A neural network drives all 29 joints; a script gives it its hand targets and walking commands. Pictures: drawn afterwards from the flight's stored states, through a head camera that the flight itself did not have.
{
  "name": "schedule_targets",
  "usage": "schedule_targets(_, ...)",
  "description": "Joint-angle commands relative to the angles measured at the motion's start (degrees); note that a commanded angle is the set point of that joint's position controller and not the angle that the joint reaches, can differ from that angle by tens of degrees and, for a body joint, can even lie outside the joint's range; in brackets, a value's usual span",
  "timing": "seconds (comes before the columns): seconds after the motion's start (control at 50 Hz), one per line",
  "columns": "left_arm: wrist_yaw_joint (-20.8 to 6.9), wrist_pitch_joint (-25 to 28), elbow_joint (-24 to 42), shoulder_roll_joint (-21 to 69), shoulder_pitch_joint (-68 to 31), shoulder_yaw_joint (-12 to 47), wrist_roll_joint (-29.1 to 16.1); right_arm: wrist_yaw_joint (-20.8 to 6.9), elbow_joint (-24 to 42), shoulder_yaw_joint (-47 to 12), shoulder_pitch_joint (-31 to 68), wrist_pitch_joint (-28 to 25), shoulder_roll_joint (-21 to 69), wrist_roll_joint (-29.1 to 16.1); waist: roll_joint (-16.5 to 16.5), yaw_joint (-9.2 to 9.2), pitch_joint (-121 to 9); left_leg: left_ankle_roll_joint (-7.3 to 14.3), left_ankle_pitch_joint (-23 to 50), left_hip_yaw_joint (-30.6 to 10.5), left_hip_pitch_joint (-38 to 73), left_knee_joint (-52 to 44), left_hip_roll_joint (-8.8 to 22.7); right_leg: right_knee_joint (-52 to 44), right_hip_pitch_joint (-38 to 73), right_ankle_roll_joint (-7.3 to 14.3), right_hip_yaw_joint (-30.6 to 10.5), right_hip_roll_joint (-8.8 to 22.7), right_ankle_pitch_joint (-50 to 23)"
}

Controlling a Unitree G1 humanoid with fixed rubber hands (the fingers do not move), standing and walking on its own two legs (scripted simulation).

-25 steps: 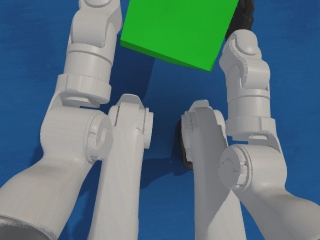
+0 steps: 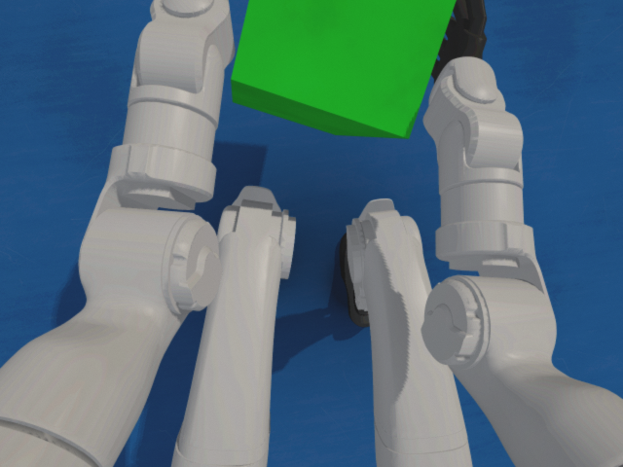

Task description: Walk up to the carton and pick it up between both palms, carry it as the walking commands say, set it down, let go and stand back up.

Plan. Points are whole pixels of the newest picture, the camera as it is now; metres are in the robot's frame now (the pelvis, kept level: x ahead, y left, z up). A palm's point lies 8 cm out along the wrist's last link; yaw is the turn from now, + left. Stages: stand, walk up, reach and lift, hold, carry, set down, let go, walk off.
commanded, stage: reach and lift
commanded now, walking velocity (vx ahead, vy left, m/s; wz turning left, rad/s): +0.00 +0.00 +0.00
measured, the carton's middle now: (326, 20) +0.55 +0.01 -0.16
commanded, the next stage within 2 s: none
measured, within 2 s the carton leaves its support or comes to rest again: neither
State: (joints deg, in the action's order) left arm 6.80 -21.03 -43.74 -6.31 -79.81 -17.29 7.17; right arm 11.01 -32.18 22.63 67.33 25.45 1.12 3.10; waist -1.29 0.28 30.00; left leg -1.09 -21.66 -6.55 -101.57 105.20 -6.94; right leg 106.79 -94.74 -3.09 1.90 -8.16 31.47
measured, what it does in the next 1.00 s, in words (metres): rises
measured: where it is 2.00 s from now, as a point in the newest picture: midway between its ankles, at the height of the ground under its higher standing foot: (308, 282)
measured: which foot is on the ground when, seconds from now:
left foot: down 0.00-1.00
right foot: down 0.00-1.00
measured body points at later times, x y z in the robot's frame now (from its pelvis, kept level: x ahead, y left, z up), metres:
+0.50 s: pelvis +0.01 +0.01 +0.06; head +0.31 +0.04 +0.38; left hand +0.54 +0.13 -0.02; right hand +0.49 -0.12 -0.04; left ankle +0.19 +0.10 -0.44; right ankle +0.14 -0.12 -0.44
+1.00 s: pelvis +0.01 +0.01 +0.11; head +0.28 +0.04 +0.46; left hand +0.52 +0.13 +0.05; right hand +0.48 -0.12 +0.03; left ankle +0.19 +0.10 -0.44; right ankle +0.14 -0.12 -0.44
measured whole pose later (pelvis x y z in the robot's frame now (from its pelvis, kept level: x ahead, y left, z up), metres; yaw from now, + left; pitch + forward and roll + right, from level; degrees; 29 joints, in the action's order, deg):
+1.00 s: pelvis +0.01 +0.01 +0.11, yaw +2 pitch +10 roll -6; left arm 8.3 -20.7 -40.1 -2.0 -67.7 -15.8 7.7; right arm 8.7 -29.7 21.9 57.2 26.5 3.3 6.2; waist -1.7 -2.4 29.8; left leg 0.6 -19.6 -6.9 -74.8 84.9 -6.5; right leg 85.1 -68.0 -3.1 -0.5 -7.1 27.9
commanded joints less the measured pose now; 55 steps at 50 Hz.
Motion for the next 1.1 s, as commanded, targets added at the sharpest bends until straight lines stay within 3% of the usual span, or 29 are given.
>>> schedule_targets(0.0, -12.8, -2.5, -4.1, 71.7, -25.9, 31.5, -9.7, -13.8, 16.7, -35.9, 64.4, -6.8, 56.3, -10.8, -4.2, -6.92, -123.0, 1.0, -0.4, 1.3, 55.4, -11.2, -1.4, -14.1, 15.3, 1.8, 1.6, -2.2, -4.0)
schedule_targets(0.08, -12.5, -2.6, -3.7, 73.2, -23.1, 32.6, -9.7, -14.1, 19.3, -37.6, 63.5, -7.0, 55.8, -11.0, -5.8, -6.83, -125.9, 0.5, 2.2, 2.0, 58.5, -12.3, -1.5, -15.9, 18.4, 2.2, 1.3, -2.2, -5.9)
schedule_targets(0.1, -12.6, -2.5, -6.3, 72.0, -23.0, 30.2, -8.1, -14.2, 15.4, -35.3, 62.3, -6.8, 55.6, -9.6, -4.8, -6.58, -120.3, 0.8, 0.0, 2.3, 54.8, -12.7, -1.5, -15.9, 16.0, 2.0, 1.4, -2.1, -3.5)
schedule_targets(0.14, -12.5, -2.1, -3.2, 74.0, -19.6, 33.6, -9.0, -14.4, 19.7, -39.5, 60.3, -7.0, 58.7, -11.6, -4.1, -5.96, -127.3, 1.1, 6.2, 2.6, 60.5, -13.1, -1.7, -17.2, 22.0, 1.8, 0.7, -2.2, -8.2)
schedule_targets(0.16, -12.3, -2.2, -3.8, 72.3, -20.4, 31.9, -8.4, -14.5, 16.6, -38.1, 59.3, -6.6, 57.6, -10.8, -4.0, -5.16, -122.6, 1.1, 4.0, 2.5, 57.7, -13.9, -1.5, -17.5, 20.1, 1.8, 0.7, -2.2, -6.3)
schedule_targets(0.22, -12.2, -1.6, -2.5, 72.3, -19.3, 33.0, -8.5, -14.6, 16.5, -38.5, 56.7, -6.6, 58.5, -10.5, -2.5, -5.93, -122.9, 1.2, 5.7, 2.0, 59.0, -14.7, -1.6, -18.3, 20.5, 1.7, 0.6, -2.4, -7.5)
schedule_targets(0.28, -11.7, -1.7, 1.8, 73.4, -19.0, 36.7, -10.2, -14.1, 22.9, -42.0, 58.4, -7.2, 58.1, -12.2, -3.8, -5.44, -129.7, 1.1, 9.4, 1.7, 64.8, -15.1, -1.9, -19.3, 25.5, 1.6, 0.1, -2.6, -11.1)
schedule_targets(0.3, -11.5, -2.0, 0.5, 73.3, -18.7, 36.9, -10.1, -14.0, 20.3, -40.2, 56.1, -6.8, 56.9, -10.7, -3.1, -7.78, -126.0, 1.0, 8.5, 0.4, 64.6, -15.8, -1.7, -19.2, 23.0, 1.7, 0.4, -2.5, -10.6)
schedule_targets(0.34, -11.4, -1.9, -0.8, 73.1, -17.4, 35.9, -9.2, -14.0, 19.8, -40.0, 56.3, -7.0, 56.9, -10.6, -3.7, -6.41, -123.3, 1.0, 6.6, 0.9, 63.9, -17.0, -1.8, -20.4, 22.6, 2.1, -0.2, -2.3, -9.1)
schedule_targets(0.38, -11.2, -1.7, -0.2, 74.2, -15.7, 37.1, -9.5, -14.0, 22.9, -40.9, 56.4, -7.3, 57.5, -10.8, -2.9, -7.01, -126.3, 1.3, 7.2, 0.8, 66.6, -17.5, -1.9, -21.3, 25.7, 1.9, -0.2, -2.3, -9.6)
schedule_targets(0.4, -11.4, -1.7, 0.6, 74.5, -15.6, 37.5, -9.8, -13.8, 23.1, -42.1, 55.6, -7.2, 58.4, -11.3, -3.5, -6.25, -127.8, 1.1, 9.2, 1.4, 67.0, -17.6, -1.7, -22.3, 28.1, 2.0, -0.4, -2.4, -11.2)
schedule_targets(0.46, -11.1, -1.5, -0.1, 73.4, -17.0, 36.5, -9.5, -14.0, 19.7, -40.4, 54.7, -7.0, 57.1, -10.4, -3.4, -6.77, -123.0, 1.1, 6.0, 0.6, 66.5, -19.4, -1.5, -23.0, 26.1, 2.1, -0.6, -2.1, -8.9)
schedule_targets(0.52, -10.8, -1.5, 1.0, 71.9, -16.4, 36.6, -9.2, -14.2, 21.0, -41.6, 55.2, -7.0, 57.8, -11.4, -3.5, -5.46, -123.9, 1.4, 5.4, 0.7, 67.9, -20.9, -1.4, -24.3, 28.7, 1.7, -0.7, -2.0, -8.8)
schedule_targets(0.54, -10.9, -1.4, 0.9, 71.2, -17.3, 36.3, -9.0, -14.5, 17.5, -39.9, 52.9, -6.6, 57.3, -10.5, -3.7, -6.05, -120.8, 1.3, 3.6, 1.0, 66.7, -21.7, -1.2, -24.7, 27.5, 1.8, -0.8, -1.7, -7.1)
schedule_targets(0.58, -11.0, -1.6, -0.2, 73.0, -16.0, 36.9, -9.4, -14.6, 20.1, -40.7, 54.4, -7.0, 57.6, -11.0, -3.4, -6.07, -122.7, 1.3, 4.1, 0.7, 69.4, -22.8, -1.3, -25.8, 29.4, 2.0, -0.6, -1.7, -8.0)
schedule_targets(0.62, -11.2, -1.4, 0.1, 72.3, -16.9, 35.3, -8.9, -14.6, 17.7, -39.2, 53.4, -6.9, 57.5, -9.9, -3.4, -6.18, -120.4, 1.3, 1.8, 1.0, 67.6, -23.0, -1.4, -27.1, 29.2, 2.0, -0.9, -1.5, -6.1)
schedule_targets(0.66, -11.3, -1.6, -0.3, 72.8, -17.2, 35.9, -9.0, -14.7, 16.2, -37.8, 51.7, -6.6, 57.3, -8.6, -3.2, -8.32, -119.9, 1.3, 0.6, -0.2, 69.9, -24.7, -1.0, -27.8, 28.8, 2.1, -0.3, -1.5, -5.7)
schedule_targets(0.68, -11.6, -2.0, -3.7, 73.3, -16.0, 34.1, -8.4, -14.9, 16.7, -36.5, 53.3, -6.8, 55.7, -7.7, -2.9, -8.40, -116.2, 1.3, -1.8, -0.6, 68.9, -25.3, -0.7, -28.2, 26.3, 2.5, -0.3, -1.3, -3.6)
schedule_targets(0.7, -11.7, -1.7, -3.7, 73.0, -15.5, 34.1, -7.8, -15.1, 17.0, -37.7, 54.3, -6.9, 57.5, -8.6, -2.6, -6.80, -116.8, 1.6, -1.8, 0.1, 69.1, -25.9, -0.8, -29.0, 28.6, 2.2, -0.7, -1.1, -3.6)
schedule_targets(0.72, -11.9, -1.9, -2.7, 73.7, -15.2, 35.1, -8.5, -15.2, 19.3, -38.9, 54.5, -7.0, 57.2, -9.1, -3.3, -6.55, -119.8, 1.5, -0.4, 0.5, 71.2, -26.1, -0.9, -30.1, 30.8, 2.3, -1.0, -1.2, -4.3)
schedule_targets(0.74, -11.8, -1.9, -3.4, 74.6, -14.3, 34.9, -8.4, -15.5, 18.3, -37.4, 53.8, -7.0, 56.9, -8.6, -3.2, -7.87, -119.4, 1.4, -0.8, -0.4, 71.5, -26.7, -0.8, -29.6, 29.7, 2.5, -0.6, -1.3, -4.7)
schedule_targets(0.8, -11.4, -1.8, 0.6, 73.7, -16.9, 36.4, -9.7, -15.8, 19.7, -39.2, 55.8, -6.7, 56.7, -9.9, -4.1, -7.40, -122.2, 1.1, 0.2, -0.6, 75.3, -27.7, -0.7, -31.0, 31.4, 2.5, -1.0, -1.1, -5.7)
schedule_targets(0.82, -11.6, -1.8, 3.5, 74.5, -18.4, 38.4, -10.9, -15.7, 19.4, -38.7, 52.7, -6.4, 57.2, -9.5, -4.5, -9.65, -125.4, 1.0, 1.2, -0.6, 78.0, -28.0, -0.9, -31.8, 33.6, 2.7, -0.8, -1.3, -6.7)
schedule_targets(0.84, -11.5, -2.2, -0.7, 74.5, -15.5, 36.5, -9.7, -15.6, 18.9, -37.4, 53.1, -6.4, 56.2, -8.4, -3.9, -9.78, -121.5, 1.1, -1.0, -1.3, 76.3, -28.5, -0.6, -31.8, 31.1, 2.7, -0.4, -1.1, -5.3)
schedule_targets(0.88, -11.7, -2.1, -0.6, 73.8, -15.5, 35.2, -8.9, -16.3, 15.3, -36.0, 50.2, -6.0, 57.5, -8.3, -4.4, -8.72, -117.9, 1.2, -2.8, -1.6, 77.4, -30.9, -0.2, -33.1, 29.9, 2.7, -0.7, -0.8, -3.4)
schedule_targets(0.96, -12.1, -1.8, -1.9, 74.7, -12.5, 35.0, -8.1, -16.9, 17.8, -38.0, 51.1, -6.5, 58.1, -8.2, -4.0, -7.39, -118.8, 1.3, -0.8, -0.3, 77.4, -32.0, -0.3, -34.9, 34.4, 2.5, -1.0, -0.8, -5.1)
schedule_targets(1.04, -11.9, -1.3, 2.9, 74.2, -13.3, 37.6, -9.4, -17.1, 19.4, -40.4, 49.3, -6.1, 59.9, -9.4, -3.6, -7.13, -121.9, 1.6, 2.2, -1.6, 82.0, -33.8, -0.3, -36.3, 37.3, 2.6, -1.3, -0.9, -8.1)
schedule_targets(1.06, -11.9, -1.4, 1.6, 74.7, -12.8, 37.1, -9.2, -17.2, 17.8, -38.5, 48.5, -6.1, 58.7, -8.4, -3.8, -8.34, -119.1, 1.4, 0.4, -1.9, 81.8, -34.5, -0.1, -36.9, 36.0, 2.8, -1.5, -0.5, -6.7)
schedule_targets(1.08, -12.3, -1.7, -0.9, 75.5, -10.7, 36.1, -8.5, -17.2, 19.1, -38.8, 48.9, -6.3, 58.8, -8.4, -4.2, -7.07, -118.4, 1.5, 0.7, -1.3, 81.5, -35.1, -0.2, -37.7, 36.8, 2.9, -1.7, -0.5, -6.7)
